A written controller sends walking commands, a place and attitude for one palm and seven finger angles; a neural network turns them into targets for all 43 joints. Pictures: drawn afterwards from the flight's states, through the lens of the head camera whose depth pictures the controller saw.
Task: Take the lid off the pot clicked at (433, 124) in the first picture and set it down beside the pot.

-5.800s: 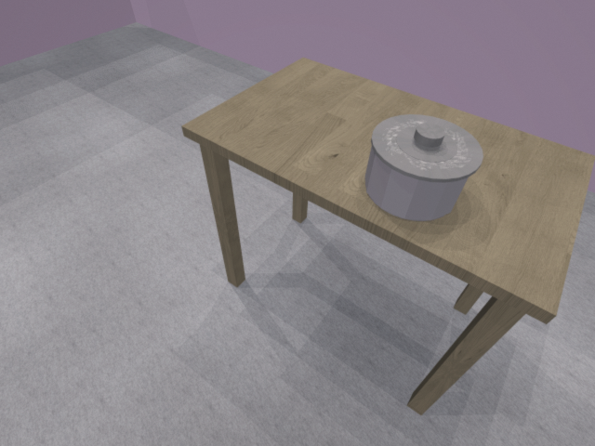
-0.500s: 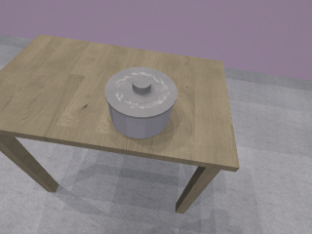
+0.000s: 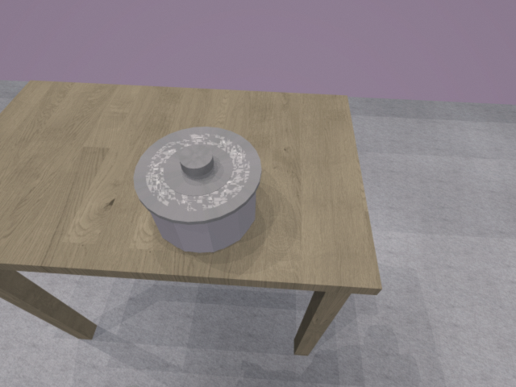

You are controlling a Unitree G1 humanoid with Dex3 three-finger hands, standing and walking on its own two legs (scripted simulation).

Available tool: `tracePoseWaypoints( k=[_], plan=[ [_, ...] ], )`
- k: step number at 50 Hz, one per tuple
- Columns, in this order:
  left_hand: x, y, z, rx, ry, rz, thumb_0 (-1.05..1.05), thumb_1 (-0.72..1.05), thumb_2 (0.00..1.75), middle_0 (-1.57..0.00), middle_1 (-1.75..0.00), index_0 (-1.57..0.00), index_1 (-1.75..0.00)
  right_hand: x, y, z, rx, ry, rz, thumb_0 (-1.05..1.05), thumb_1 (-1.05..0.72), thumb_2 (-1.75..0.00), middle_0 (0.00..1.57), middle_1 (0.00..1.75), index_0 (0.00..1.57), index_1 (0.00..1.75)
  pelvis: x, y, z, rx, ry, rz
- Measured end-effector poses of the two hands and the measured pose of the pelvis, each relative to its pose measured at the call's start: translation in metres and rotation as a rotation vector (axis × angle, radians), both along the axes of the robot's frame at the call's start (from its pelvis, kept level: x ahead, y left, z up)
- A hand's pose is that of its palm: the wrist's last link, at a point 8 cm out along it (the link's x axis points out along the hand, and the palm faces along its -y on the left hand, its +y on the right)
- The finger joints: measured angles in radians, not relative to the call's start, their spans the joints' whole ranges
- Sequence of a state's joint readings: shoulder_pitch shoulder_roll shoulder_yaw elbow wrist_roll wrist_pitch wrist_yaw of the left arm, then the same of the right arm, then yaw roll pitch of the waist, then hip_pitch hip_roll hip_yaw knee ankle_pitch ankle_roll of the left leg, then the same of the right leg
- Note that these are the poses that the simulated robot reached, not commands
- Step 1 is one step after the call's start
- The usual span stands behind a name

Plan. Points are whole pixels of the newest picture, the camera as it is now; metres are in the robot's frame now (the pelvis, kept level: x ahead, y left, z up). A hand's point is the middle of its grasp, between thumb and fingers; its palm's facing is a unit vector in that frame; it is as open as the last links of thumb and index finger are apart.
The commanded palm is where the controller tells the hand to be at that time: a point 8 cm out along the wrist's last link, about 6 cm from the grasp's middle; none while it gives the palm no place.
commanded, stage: come to a stop and stand still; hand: left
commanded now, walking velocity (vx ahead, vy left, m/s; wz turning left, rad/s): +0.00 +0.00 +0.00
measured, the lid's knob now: (196, 160) +0.43 +0.12 +0.10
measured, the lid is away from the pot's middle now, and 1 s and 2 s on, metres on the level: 0.00 0.00 0.00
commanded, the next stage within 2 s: look again from close up in 0.44 s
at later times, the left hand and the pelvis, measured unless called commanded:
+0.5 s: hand out of the picture +0.00 +0.14 -0.17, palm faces +0.05 -0.98 -0.18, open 7.3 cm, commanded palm none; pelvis +0.00 -0.03 +0.01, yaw +1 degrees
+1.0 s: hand out of the picture +0.02 +0.19 -0.17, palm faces +0.03 -0.97 -0.23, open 7.4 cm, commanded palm none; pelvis +0.01 +0.01 +0.00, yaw +0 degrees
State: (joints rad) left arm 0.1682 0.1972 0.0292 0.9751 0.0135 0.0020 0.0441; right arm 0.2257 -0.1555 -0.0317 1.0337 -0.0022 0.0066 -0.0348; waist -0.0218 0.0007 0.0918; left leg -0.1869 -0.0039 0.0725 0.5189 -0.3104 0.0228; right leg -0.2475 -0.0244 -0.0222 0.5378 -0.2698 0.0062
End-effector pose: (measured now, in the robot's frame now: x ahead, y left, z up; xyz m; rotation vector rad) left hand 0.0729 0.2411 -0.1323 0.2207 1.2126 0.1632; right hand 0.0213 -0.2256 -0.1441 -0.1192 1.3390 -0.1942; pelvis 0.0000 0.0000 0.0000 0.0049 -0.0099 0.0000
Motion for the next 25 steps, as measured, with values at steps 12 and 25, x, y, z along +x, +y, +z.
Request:
tracePoseWaypoints(
  k=[12, 25],
  plan=[
    [-0.021, -0.040, 0.000, -0.043, 0.025, 0.033, 0.00, 0.94, 0.90, -0.21, -0.30, -0.20, -0.30, -0.014, -0.019, 0.006, 0.019, 0.044, 0.016, 0.01, -0.92, -0.90, 0.20, 0.30, 0.20, 0.30, 0.007, -0.028, 0.007, 0.004, -0.009, 0.006],
    [-0.081, -0.055, -0.006, -0.077, 0.157, 0.078, 0.00, 0.92, 0.90, -0.20, -0.30, -0.20, -0.30, -0.033, -0.016, 0.007, 0.038, 0.084, 0.026, 0.01, -0.91, -0.90, 0.20, 0.30, 0.20, 0.30, 0.003, -0.034, 0.009, -0.005, -0.011, 0.011]
  ],
)
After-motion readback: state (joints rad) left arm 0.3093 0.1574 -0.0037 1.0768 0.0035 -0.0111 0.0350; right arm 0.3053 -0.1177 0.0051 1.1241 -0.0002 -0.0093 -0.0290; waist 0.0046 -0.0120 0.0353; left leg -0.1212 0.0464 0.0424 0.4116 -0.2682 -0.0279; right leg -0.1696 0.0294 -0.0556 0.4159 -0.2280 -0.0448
